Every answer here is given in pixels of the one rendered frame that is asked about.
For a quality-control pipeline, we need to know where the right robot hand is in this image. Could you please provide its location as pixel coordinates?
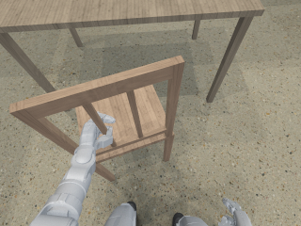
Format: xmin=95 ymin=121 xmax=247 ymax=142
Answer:
xmin=218 ymin=198 xmax=252 ymax=226

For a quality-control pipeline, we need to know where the right robot thigh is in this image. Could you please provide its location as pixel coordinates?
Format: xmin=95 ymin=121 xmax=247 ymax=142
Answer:
xmin=176 ymin=216 xmax=208 ymax=226

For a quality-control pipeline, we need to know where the left robot upper arm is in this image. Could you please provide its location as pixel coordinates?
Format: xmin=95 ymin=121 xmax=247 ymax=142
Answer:
xmin=31 ymin=214 xmax=79 ymax=226

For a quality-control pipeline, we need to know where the robot left shin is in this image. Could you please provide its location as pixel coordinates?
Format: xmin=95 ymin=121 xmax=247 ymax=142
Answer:
xmin=120 ymin=202 xmax=133 ymax=208

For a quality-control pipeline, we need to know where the left robot hand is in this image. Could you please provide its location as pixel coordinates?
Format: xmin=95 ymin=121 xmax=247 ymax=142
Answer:
xmin=79 ymin=111 xmax=116 ymax=151

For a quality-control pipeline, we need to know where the chair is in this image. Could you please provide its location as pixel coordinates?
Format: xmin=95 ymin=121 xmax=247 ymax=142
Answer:
xmin=9 ymin=56 xmax=185 ymax=182

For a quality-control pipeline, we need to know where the table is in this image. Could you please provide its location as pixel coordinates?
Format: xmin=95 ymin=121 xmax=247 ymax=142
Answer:
xmin=0 ymin=0 xmax=265 ymax=112

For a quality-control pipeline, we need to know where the left robot forearm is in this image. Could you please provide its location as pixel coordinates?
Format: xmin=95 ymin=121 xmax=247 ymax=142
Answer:
xmin=29 ymin=145 xmax=96 ymax=226

